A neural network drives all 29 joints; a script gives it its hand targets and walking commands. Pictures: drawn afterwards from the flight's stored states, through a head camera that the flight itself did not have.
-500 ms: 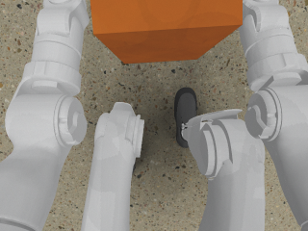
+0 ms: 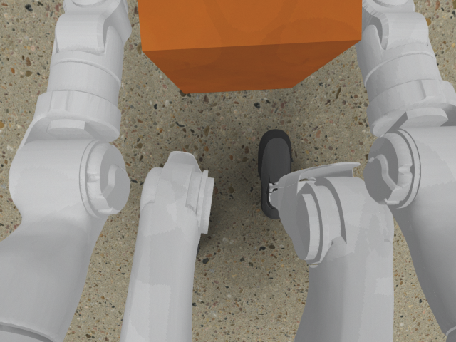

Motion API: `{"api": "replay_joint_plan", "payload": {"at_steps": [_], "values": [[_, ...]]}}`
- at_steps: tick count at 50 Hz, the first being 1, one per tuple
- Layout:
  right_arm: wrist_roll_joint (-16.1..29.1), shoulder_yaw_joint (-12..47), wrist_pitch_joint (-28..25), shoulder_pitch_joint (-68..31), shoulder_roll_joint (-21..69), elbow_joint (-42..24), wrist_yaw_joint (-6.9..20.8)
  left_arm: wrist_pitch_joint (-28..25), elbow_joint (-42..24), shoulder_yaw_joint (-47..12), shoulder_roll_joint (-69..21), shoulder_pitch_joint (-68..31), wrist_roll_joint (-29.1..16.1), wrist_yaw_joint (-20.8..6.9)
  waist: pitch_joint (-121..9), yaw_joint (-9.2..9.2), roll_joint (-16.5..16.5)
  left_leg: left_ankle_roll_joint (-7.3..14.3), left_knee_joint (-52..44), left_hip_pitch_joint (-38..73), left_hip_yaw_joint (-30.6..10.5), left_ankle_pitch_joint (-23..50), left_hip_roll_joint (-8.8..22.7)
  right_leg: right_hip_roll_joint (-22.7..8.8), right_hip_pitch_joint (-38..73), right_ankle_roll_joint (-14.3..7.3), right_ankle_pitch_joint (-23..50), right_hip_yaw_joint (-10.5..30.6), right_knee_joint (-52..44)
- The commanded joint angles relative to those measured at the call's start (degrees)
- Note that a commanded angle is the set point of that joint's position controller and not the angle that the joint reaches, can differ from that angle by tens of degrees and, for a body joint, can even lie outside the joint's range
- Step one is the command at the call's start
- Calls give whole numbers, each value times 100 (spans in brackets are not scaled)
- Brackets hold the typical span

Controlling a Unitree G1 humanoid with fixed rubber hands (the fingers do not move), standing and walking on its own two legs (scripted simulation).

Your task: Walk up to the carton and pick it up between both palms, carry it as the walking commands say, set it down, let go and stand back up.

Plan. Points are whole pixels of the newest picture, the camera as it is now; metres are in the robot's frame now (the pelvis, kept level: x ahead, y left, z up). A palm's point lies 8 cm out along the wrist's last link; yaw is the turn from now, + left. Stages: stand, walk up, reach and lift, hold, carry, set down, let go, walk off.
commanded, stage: set down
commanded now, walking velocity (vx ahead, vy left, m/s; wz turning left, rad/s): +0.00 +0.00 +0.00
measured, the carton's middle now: out of the picture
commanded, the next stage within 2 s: let go in 1.84 s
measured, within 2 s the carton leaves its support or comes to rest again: rests again in 0.16 s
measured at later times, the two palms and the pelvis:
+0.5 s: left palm out of the picture +0.55 +0.16 -0.15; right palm out of the picture +0.55 -0.18 -0.17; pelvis +0.00 +0.00 +0.00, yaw +1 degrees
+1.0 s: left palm out of the picture +0.56 +0.17 -0.04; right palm out of the picture +0.55 -0.21 -0.07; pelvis -0.01 -0.01 +0.06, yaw +1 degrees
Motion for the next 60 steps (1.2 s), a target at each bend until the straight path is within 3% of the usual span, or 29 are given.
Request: {"api": "replay_joint_plan", "payload": {"at_steps": [1,5,8,12,13,14,15,17,18,22,24,25,27,32,33,34,35,36,37,38,40,46,48,49,54,56,58,59,60], "values": [[-274,-158,-533,-1807,1805,-490,266,-435,-449,-1358,-1833,-2572,-372,-664,-6533,-611,485,-259,-1712,-319,-438,1153,201,174,5611,-135,1099,678,408],[-98,-521,-771,-1601,-527,-405,-255,-510,-107,-994,87,-1915,-514,34,-6857,-506,456,-284,-1793,162,-459,1052,227,100,5801,-99,899,646,312],[46,-554,-828,-1582,-542,-550,-391,-568,-588,-1318,343,-2075,-877,244,-7334,-651,510,-289,-1926,418,-534,1331,294,8,5916,-86,1104,532,305],[277,-321,-744,-1381,-718,-75,-484,-598,-277,-1195,1016,-1948,-876,490,-7553,-341,390,-279,-1972,443,-551,1204,298,47,5693,-65,792,547,294],[276,-387,-753,-1456,-934,-184,-502,-564,-286,-1163,960,-2018,-877,489,-7604,-434,304,-309,-1946,365,-572,1342,334,11,5966,-100,1100,577,354],[309,-284,-822,-1442,-1107,-454,-498,-597,-445,-999,1158,-1893,-853,521,-7645,-190,219,-287,-1908,263,-518,1382,301,-9,5939,-85,1133,618,387],[275,-353,-771,-1295,-1064,-137,-490,-554,2,-1039,1110,-1755,-911,497,-7467,-410,192,-278,-1915,187,-538,1194,342,-24,5909,-88,1031,606,347],[323,-144,-787,-1341,-1098,-276,-471,-598,-56,-1049,1100,-1618,-959,453,-7520,-264,88,-271,-1818,158,-448,1134,332,-84,5918,-6,918,643,293],[285,-430,-820,-1276,-1170,-333,-531,-547,-95,-1278,941,-1663,-1045,483,-7538,-433,429,-292,-1980,334,-613,1314,397,-82,5871,-45,1036,572,408],[102,-564,-784,-1043,-1445,-40,-487,-621,-408,-1005,1370,-1642,-956,449,-7362,-434,381,-285,-2036,-26,-567,1160,421,-104,5806,-29,1001,573,412],[358,-448,-775,-1224,-1486,-469,-451,-636,-956,-1092,1411,-1856,-1098,398,-7918,-429,521,-287,-1879,446,-488,1311,377,-152,5888,-48,1001,576,347],[253,-570,-798,-1069,-1357,-537,-438,-626,-871,-1285,1183,-1751,-1131,410,-7948,-713,456,-312,-2034,392,-647,1694,377,-69,6039,-72,1458,454,429],[418,-307,-779,-1572,-1720,-1320,-468,-588,-1046,-1160,1468,-1724,-1293,422,-8977,-454,213,-302,-1702,848,-407,1765,352,-73,6650,0,1508,600,358],[836,181,-433,-1106,-1377,-2161,-458,-357,-2352,-1569,1332,-1563,-1596,525,-11243,-458,107,-311,-1928,1726,-146,2469,217,101,8356,-88,2469,469,333],[919,260,-290,-1137,-1352,-2374,-498,-273,-2819,-1300,1590,-1526,-1530,613,-11746,-296,-49,-321,-1853,1856,-56,2385,128,173,8869,-127,2432,624,269],[614,91,-115,-795,-1398,-1853,-471,-91,-2312,-1469,1405,-1410,-1519,629,-10900,-621,-150,-290,-2241,1597,-140,1661,273,157,8168,-82,1657,340,130],[704,137,31,-792,-1226,-1216,-420,108,-1092,-1491,1347,-1075,-1412,580,-9497,-401,-28,-189,-2414,1461,-213,955,364,93,7345,-52,729,372,-45],[866,224,23,-952,-1344,-1718,-291,126,-2243,-1490,1230,-1534,-1509,575,-10073,-350,68,-291,-2388,2029,-227,1365,324,67,7608,-116,976,458,-109],[938,130,54,-1026,-1320,-2591,-319,162,-2563,-1159,1687,-1391,-1374,643,-10412,-177,121,-248,-2440,2403,-278,1569,357,117,7773,-20,1253,404,-153],[861,-55,63,-1001,-1513,-2973,-330,187,-3122,-1314,1514,-1563,-1447,656,-10898,-419,118,-278,-2532,2711,-295,1691,373,130,7980,-44,1325,344,-197],[948,-25,212,-1226,-1641,-3273,-388,329,-3366,-1092,1749,-1620,-1342,747,-11610,-281,55,-250,-2451,2824,-179,1773,305,99,8295,-57,1406,305,-179],[915,63,656,-1170,-1472,-3231,-363,729,-2754,-1022,1807,-1489,-1124,706,-10914,-165,60,-163,-3027,2863,-215,1048,315,179,8135,-65,534,232,-782],[622,-58,677,-1153,-1462,-3440,-364,777,-2765,-1154,1481,-1552,-1338,653,-10886,-577,-202,-135,-3206,2580,-309,1050,346,149,8425,-40,763,170,-888],[502,-160,683,-1185,-1700,-3026,-386,781,-2281,-981,1480,-1339,-1243,602,-10093,-277,-153,-201,-3225,1925,-216,750,317,136,8091,-123,358,294,-1058],[371,-294,756,-309,-1285,-3003,-398,736,-2399,-935,1496,-811,-1171,443,-10829,-575,-300,-219,-3722,1940,-226,1208,265,229,9645,-112,1524,332,-1412],[436,-212,809,-505,-1229,-3184,-378,742,-2274,-845,1692,-907,-1010,404,-10784,-341,-347,-169,-3864,2286,-178,1088,269,247,9558,-7,1031,375,-1769],[531,-66,812,-396,-1072,-3709,-394,689,-2943,-690,1767,-797,-937,374,-11503,-175,-430,-174,-3970,2354,-152,1550,252,299,10303,-70,2008,520,-1775],[295,-555,786,-298,-1466,-3865,-454,713,-3161,-489,2055,-811,-901,424,-11732,-488,-480,-205,-3973,2202,-148,1545,237,333,10635,-114,2128,554,-1857],[562,-385,883,-635,-1419,-4408,-400,762,-3797,-561,1889,-1046,-993,450,-12446,-447,-631,-242,-4084,2398,-56,1887,141,342,11385,-134,2634,551,-2025]]}}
